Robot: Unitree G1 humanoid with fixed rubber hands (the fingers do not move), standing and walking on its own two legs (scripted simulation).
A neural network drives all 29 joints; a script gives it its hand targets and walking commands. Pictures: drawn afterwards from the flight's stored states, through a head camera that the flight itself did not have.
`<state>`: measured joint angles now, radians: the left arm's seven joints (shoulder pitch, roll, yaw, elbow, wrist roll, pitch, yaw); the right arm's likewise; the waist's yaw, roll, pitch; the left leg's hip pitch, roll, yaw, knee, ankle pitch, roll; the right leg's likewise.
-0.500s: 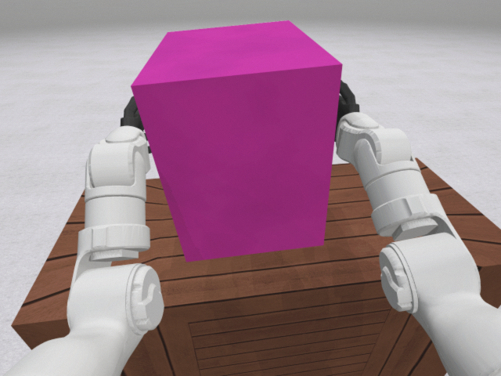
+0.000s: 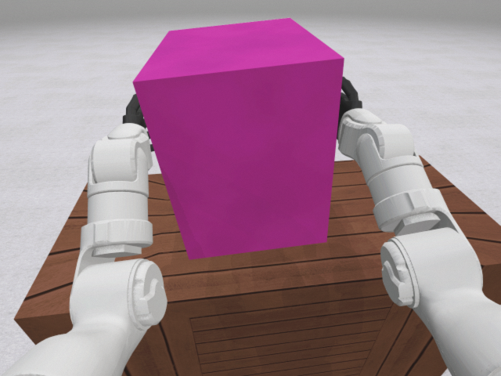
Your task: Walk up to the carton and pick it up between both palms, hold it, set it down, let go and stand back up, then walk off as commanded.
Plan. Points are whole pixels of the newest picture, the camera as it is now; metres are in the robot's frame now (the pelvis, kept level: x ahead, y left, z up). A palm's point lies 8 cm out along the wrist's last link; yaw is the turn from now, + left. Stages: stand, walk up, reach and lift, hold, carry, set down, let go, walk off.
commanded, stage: set down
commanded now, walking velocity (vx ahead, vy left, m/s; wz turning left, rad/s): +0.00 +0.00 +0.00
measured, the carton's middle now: (243, 130) +0.44 +0.00 +0.24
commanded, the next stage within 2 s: none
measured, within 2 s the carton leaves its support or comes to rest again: neither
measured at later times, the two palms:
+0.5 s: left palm (131, 154) +0.39 +0.18 +0.23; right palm (321, 152) +0.40 -0.14 +0.21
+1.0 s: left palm (139, 163) +0.41 +0.18 +0.20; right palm (321, 157) +0.41 -0.14 +0.20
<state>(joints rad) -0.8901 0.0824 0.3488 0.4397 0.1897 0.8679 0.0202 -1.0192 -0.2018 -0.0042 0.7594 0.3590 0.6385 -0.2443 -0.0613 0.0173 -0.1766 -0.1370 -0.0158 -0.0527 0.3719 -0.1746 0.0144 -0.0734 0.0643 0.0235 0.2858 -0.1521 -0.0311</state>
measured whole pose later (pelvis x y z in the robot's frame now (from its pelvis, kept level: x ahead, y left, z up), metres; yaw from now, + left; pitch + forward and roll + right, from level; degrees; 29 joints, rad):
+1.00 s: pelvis +0.01 +0.00 +0.00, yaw +1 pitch -6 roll -1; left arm -0.82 0.07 0.33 0.61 0.24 0.48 0.02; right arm -0.87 -0.06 -0.20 0.89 0.07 0.20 -0.13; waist -0.04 -0.03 -0.04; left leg -0.06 -0.03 -0.05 0.35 -0.19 0.02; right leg 0.01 0.04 0.00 0.27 -0.18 -0.02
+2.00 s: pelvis +0.03 +0.01 +0.00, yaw +0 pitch +2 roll -1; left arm -0.83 0.05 0.39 0.91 0.24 0.19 0.04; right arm -0.81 0.00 -0.44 0.98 -0.18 0.01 -0.07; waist 0.03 -0.02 -0.07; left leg -0.17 -0.02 -0.01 0.32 -0.17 0.02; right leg -0.11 0.04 0.00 0.25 -0.16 -0.02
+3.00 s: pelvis +0.03 +0.01 +0.00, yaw -1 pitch +7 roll +0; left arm -0.83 0.03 0.49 1.03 0.31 -0.03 0.01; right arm -0.75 0.08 -0.60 0.93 -0.39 -0.13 -0.04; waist 0.06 -0.01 -0.08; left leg -0.28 -0.01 0.04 0.31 -0.16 0.03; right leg -0.24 0.03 -0.01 0.28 -0.16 -0.02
